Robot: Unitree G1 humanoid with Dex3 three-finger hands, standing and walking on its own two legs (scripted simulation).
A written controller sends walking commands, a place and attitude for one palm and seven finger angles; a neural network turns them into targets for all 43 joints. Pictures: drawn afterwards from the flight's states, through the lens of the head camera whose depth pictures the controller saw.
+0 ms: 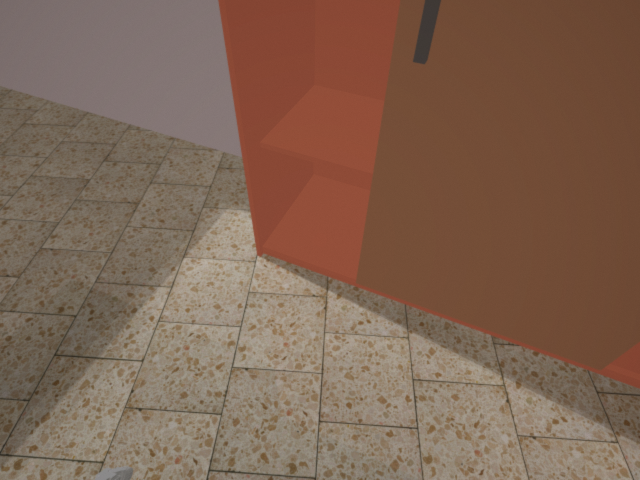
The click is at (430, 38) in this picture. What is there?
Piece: wardrobe's sliding door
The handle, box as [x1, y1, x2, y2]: [413, 0, 440, 63]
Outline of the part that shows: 440,0 425,0 413,61 424,63 427,59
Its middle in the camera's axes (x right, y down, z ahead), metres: +0.21 -0.42 +0.72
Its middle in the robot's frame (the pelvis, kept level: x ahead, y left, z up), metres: +0.86 -0.15 +0.23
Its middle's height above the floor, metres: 1.00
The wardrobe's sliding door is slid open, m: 0.41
